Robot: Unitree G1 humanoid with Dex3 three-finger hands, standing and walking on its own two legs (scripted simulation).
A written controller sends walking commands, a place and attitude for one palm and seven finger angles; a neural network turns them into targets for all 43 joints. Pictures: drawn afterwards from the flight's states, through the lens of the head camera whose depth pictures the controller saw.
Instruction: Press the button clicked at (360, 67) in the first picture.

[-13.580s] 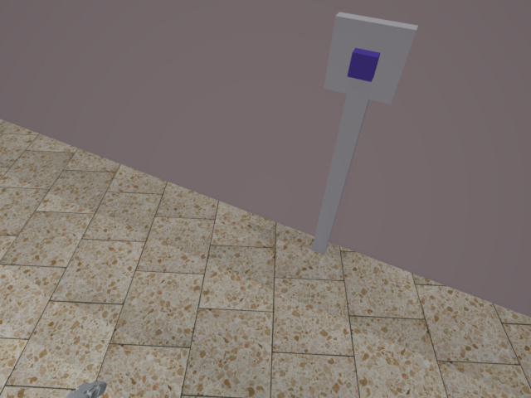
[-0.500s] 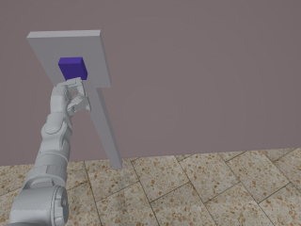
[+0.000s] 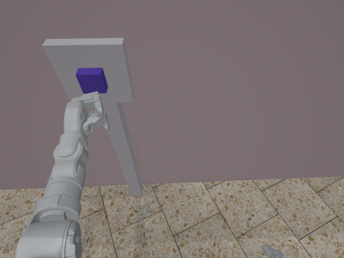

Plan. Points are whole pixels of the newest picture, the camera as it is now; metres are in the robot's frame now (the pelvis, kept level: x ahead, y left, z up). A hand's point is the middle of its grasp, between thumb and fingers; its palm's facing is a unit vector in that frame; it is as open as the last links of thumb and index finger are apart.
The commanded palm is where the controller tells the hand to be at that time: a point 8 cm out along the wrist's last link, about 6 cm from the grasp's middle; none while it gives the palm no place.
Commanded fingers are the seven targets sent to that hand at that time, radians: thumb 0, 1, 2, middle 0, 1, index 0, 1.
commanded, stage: press the button with the knuckle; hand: left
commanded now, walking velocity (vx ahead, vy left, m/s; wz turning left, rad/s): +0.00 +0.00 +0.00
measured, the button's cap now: (93, 80) +0.51 +0.21 +0.14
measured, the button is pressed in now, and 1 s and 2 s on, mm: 0 8 0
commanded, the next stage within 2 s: hold the button down briefly in 1.08 s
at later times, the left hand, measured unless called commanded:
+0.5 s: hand (104, 108) +0.44 +0.17 +0.11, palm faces +0.09 -1.00 +0.00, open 3.1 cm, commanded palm +0.41 +0.22 +0.11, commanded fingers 0.00 0.90 0.90 -1.30 -1.50 -1.30 -1.50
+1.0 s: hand (108, 101) +0.46 +0.17 +0.11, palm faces +0.08 -1.00 -0.01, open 2.7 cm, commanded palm +0.45 +0.22 +0.11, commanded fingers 0.00 0.90 0.90 -1.30 -1.50 -1.30 -1.50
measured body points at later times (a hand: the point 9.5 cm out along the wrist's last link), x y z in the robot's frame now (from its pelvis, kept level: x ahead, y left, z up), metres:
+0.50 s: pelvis -0.01 -0.01 +0.00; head +0.03 -0.01 +0.45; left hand +0.43 +0.22 +0.12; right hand +0.07 -0.26 -0.12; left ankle +0.01 +0.11 -0.72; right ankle -0.02 -0.11 -0.72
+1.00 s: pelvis -0.02 +0.00 -0.01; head +0.05 +0.00 +0.44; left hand +0.45 +0.22 +0.11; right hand +0.02 -0.27 -0.13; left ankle +0.01 +0.11 -0.72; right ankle -0.02 -0.11 -0.72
